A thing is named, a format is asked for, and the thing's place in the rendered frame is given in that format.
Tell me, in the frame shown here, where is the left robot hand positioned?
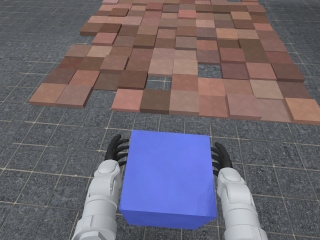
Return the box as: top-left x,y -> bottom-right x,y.
104,134 -> 130,167

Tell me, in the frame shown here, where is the right robot hand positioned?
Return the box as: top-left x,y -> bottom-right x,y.
210,142 -> 233,177

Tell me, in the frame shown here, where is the right robot forearm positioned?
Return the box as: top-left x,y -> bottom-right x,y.
217,167 -> 268,240

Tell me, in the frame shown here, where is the carton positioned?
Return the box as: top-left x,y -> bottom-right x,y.
119,130 -> 218,230

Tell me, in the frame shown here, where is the left robot forearm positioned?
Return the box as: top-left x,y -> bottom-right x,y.
71,159 -> 122,240

